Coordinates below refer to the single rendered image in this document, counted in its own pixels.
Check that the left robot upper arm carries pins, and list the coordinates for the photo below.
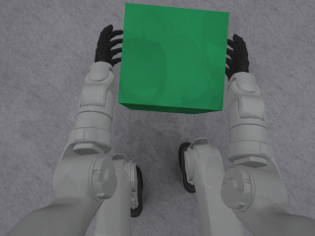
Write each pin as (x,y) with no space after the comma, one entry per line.
(81,183)

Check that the right robot foot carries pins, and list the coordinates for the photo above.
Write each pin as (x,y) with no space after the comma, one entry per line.
(181,156)

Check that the robot right forearm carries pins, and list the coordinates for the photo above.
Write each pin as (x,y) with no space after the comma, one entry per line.
(247,125)

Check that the left robot hand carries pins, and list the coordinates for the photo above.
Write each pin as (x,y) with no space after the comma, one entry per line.
(103,52)

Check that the robot foot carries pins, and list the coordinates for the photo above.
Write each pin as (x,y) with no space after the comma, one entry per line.
(136,211)
(181,156)

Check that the carton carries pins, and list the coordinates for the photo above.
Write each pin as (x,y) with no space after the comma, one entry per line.
(173,59)

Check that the right robot upper arm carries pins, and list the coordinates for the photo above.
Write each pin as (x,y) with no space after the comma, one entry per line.
(258,198)

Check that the right robot hand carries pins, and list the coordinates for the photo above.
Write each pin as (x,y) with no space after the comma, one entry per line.
(239,56)

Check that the robot left forearm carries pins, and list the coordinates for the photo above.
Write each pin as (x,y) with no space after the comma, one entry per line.
(92,128)

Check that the left robot foot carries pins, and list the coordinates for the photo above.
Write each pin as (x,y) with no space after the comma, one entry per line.
(136,211)

